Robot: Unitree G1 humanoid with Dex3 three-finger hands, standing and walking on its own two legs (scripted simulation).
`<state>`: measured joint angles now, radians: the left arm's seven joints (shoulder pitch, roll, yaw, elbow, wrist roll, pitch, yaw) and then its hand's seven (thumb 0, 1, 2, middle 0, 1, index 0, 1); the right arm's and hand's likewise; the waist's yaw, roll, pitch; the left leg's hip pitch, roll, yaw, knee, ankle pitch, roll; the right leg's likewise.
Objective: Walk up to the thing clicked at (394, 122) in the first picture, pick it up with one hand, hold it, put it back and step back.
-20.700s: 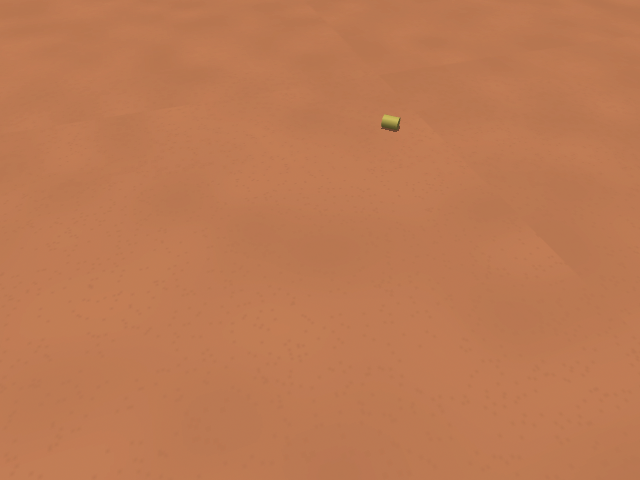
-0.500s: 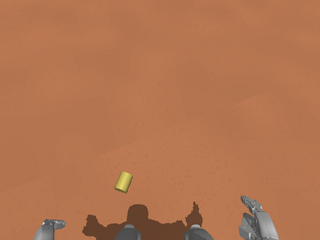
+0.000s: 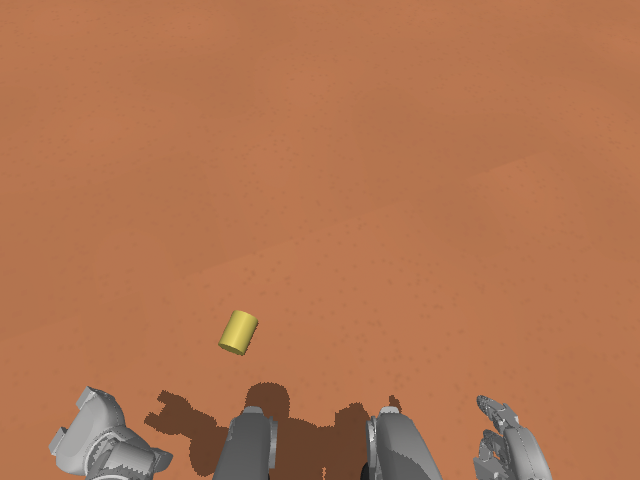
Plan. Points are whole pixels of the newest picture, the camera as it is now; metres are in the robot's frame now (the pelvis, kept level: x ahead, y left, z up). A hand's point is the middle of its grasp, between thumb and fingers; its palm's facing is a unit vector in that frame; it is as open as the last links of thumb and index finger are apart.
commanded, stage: rise first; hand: left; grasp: from above
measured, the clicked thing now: (238, 332) +0.48 +0.20 -0.59
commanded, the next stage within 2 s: approach in 1.56 s
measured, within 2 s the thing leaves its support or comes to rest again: neither
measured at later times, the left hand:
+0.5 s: hand (190, 355) +0.36 +0.25 -0.35, palm faces -0.05 -0.46 -0.89, open 13.8 cm
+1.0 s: hand (207, 337) +0.41 +0.24 -0.41, palm faces -0.13 -0.47 -0.87, open 13.7 cm
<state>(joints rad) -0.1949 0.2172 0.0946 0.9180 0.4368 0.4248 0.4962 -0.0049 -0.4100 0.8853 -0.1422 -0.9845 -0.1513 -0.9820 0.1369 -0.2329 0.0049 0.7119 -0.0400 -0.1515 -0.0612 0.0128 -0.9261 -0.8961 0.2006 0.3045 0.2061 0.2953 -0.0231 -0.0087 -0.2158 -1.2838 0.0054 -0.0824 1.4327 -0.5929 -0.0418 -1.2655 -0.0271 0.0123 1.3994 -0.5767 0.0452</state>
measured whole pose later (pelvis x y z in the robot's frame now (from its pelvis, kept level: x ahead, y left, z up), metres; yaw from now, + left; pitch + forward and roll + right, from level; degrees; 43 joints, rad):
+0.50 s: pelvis -0.06 +0.00 -0.20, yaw -4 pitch +36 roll -4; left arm -1.03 0.45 0.36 1.51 0.45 0.52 0.76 0.00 -0.51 1.03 -0.11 -1.04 -0.10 -1.07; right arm 0.10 -0.29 -0.03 0.92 -0.12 -0.21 0.23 0.01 -0.92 -0.90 0.20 0.30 0.20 0.29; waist -0.19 0.03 -0.15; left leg -2.07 0.00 -0.12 2.10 -0.65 -0.07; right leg -2.06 0.02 0.03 2.04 -0.61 0.07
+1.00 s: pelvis -0.06 +0.00 -0.27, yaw -5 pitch +36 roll -5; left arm -1.27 0.66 0.44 1.77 0.61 0.48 0.71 0.00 -0.47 1.00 -0.11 -1.02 -0.11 -1.03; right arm 0.17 -0.33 0.03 0.90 -0.14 -0.26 0.30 0.01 -0.91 -0.89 0.19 0.30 0.20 0.29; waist -0.27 0.05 -0.05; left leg -2.26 -0.02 -0.15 2.32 -0.69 -0.07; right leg -2.24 0.04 0.03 2.24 -0.63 0.09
